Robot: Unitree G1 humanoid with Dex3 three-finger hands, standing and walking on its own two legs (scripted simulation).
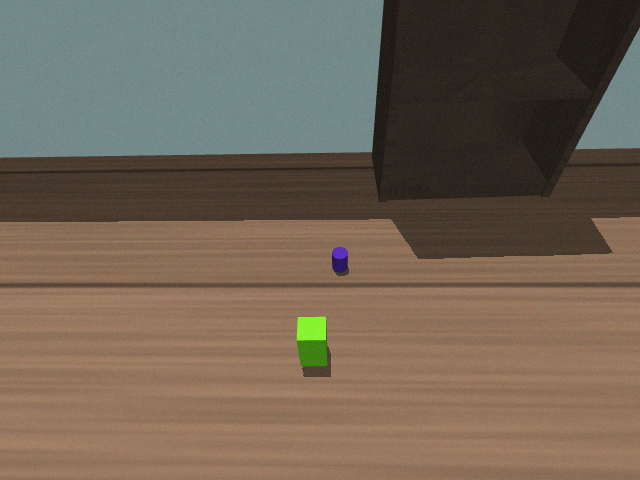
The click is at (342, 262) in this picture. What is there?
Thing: squat round
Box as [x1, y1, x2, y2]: [332, 247, 347, 272]
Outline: 336,247 332,251 332,267 335,271 341,272 344,271 347,266 347,251 342,247
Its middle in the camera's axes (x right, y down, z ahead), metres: +0.08 +0.08 +1.55
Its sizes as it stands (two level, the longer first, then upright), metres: 0.062 0.062 0.088
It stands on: the floor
